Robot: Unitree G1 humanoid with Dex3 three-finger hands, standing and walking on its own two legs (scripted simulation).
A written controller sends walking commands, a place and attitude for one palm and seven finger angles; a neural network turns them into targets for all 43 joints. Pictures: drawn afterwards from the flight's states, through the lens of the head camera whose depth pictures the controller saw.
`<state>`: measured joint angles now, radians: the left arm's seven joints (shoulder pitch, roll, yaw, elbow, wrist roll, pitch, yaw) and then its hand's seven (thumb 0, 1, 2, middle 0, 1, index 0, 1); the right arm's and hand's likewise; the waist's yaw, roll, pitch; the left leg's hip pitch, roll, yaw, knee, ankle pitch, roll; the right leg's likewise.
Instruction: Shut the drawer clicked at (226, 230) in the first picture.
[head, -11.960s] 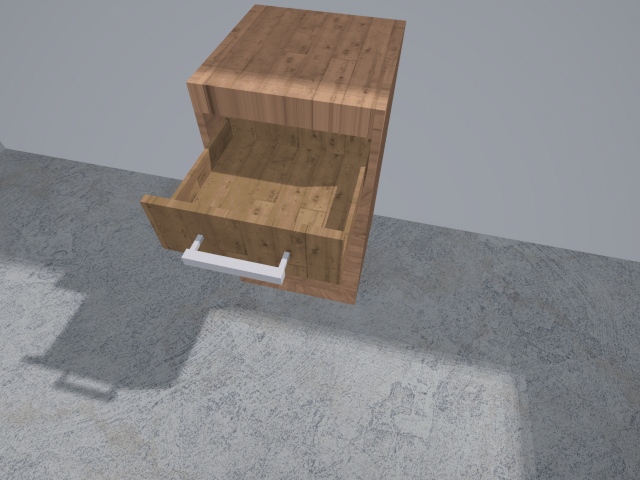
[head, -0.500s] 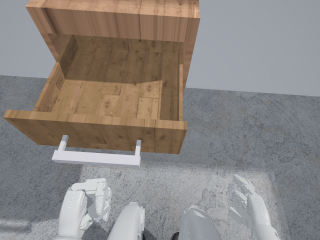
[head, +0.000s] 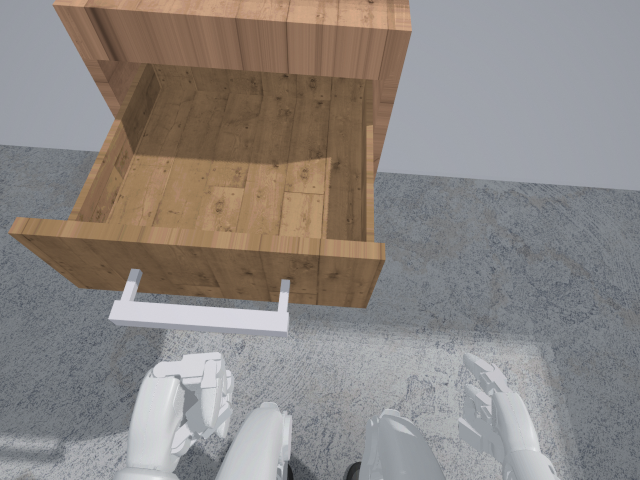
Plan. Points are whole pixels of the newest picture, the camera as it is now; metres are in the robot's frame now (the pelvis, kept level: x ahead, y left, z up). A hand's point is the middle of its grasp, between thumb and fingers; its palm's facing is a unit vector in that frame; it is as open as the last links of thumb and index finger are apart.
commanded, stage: push the drawer shut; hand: left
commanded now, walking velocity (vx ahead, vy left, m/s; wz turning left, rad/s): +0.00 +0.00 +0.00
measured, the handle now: (205, 301) +0.31 +0.16 +0.03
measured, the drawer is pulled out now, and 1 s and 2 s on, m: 0.28 0.21 0.08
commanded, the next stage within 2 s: none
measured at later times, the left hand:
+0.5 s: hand (241, 371) +0.24 +0.10 +0.03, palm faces -0.06 -1.00 -0.02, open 3.1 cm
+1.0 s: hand (247, 317) +0.30 +0.11 +0.03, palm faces -0.06 -1.00 -0.04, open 3.1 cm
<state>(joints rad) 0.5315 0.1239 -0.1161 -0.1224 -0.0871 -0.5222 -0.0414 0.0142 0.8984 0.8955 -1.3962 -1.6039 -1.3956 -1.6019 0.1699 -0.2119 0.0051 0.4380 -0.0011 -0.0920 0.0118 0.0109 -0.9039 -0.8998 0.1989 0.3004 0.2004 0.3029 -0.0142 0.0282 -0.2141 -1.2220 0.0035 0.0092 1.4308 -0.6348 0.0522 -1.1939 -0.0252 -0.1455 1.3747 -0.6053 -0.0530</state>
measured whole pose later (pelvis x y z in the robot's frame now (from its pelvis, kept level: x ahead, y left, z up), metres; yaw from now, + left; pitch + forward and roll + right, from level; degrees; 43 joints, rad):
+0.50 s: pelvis +0.00 +0.00 +0.00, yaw +0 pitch +25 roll -3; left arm 0.37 0.15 -0.11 -0.05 -0.07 -0.45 0.01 -0.01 0.85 0.89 -1.40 -1.60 -1.40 -1.60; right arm 0.18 -0.21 0.02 0.44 0.00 -0.06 0.01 0.01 -0.90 -0.90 0.20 0.30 0.20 0.30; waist -0.03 0.03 -0.20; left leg -1.22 0.01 0.01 1.42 -0.63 0.05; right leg -1.19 -0.02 -0.14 1.37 -0.60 -0.06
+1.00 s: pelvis -0.01 -0.01 +0.01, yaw +0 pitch +24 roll -2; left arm 0.06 0.17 -0.04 0.21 -0.11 -0.46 0.00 0.01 0.82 0.89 -1.40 -1.60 -1.40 -1.60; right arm 0.18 -0.24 0.02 0.52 0.00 -0.06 0.01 0.01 -0.90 -0.90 0.20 0.30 0.20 0.30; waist -0.05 0.03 -0.19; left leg -1.20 0.01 0.01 1.38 -0.60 0.04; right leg -1.18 -0.02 -0.14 1.33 -0.57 -0.07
